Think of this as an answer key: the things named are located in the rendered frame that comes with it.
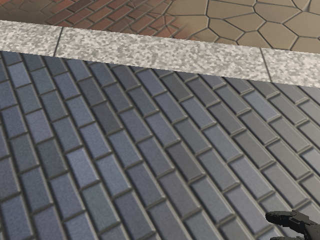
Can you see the robot right hand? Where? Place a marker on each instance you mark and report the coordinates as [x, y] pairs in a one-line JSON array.
[[296, 221]]

